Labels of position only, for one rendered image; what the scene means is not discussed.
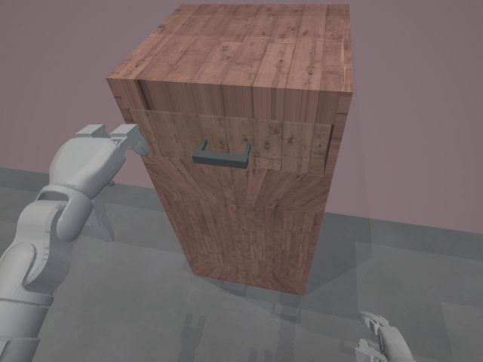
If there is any left robot forearm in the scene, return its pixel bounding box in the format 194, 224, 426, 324
0, 185, 94, 362

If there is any cabinet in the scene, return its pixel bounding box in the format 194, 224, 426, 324
106, 4, 353, 296

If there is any robot right hand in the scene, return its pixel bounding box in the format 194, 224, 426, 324
355, 311, 413, 362

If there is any handle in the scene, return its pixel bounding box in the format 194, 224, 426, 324
192, 139, 251, 169

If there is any robot left hand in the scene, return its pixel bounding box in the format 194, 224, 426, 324
49, 124, 149, 242

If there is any drawer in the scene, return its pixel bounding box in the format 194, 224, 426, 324
130, 109, 331, 175

